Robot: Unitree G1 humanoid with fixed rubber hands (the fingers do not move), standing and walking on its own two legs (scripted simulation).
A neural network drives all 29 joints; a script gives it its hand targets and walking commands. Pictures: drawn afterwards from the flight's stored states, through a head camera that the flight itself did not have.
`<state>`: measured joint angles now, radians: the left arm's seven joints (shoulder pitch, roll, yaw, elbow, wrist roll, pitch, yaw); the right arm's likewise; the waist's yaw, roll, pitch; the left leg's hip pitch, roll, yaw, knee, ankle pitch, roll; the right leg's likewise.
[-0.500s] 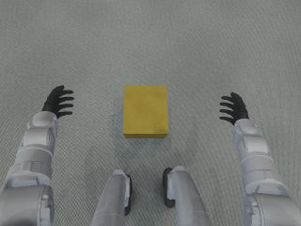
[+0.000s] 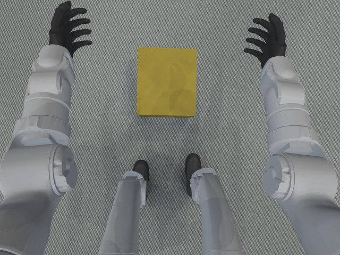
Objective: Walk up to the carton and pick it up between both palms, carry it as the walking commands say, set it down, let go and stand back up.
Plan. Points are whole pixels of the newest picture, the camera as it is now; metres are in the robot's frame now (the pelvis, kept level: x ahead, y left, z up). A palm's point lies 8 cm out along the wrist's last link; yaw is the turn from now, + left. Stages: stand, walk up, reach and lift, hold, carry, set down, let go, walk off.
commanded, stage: reach and lift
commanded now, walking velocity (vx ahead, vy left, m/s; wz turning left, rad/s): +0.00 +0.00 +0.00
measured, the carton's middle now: (166, 86) +0.53 -0.01 -0.57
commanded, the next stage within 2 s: none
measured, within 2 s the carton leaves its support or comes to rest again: neither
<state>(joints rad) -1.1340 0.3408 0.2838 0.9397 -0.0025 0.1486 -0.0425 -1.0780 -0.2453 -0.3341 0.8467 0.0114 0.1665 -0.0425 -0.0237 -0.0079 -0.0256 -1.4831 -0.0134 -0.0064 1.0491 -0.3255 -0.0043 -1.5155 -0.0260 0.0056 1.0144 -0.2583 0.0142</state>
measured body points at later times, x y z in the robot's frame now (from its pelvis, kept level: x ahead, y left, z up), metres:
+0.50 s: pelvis +0.00 +0.00 -0.08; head +0.33 +0.00 +0.23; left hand +0.54 +0.20 -0.21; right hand +0.52 -0.21 -0.21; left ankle +0.06 +0.12 -0.63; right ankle +0.08 -0.13 -0.63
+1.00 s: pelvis -0.03 +0.00 -0.22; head +0.32 +0.00 +0.06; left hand +0.53 +0.20 -0.36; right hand +0.52 -0.20 -0.37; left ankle +0.06 +0.12 -0.63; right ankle +0.08 -0.13 -0.63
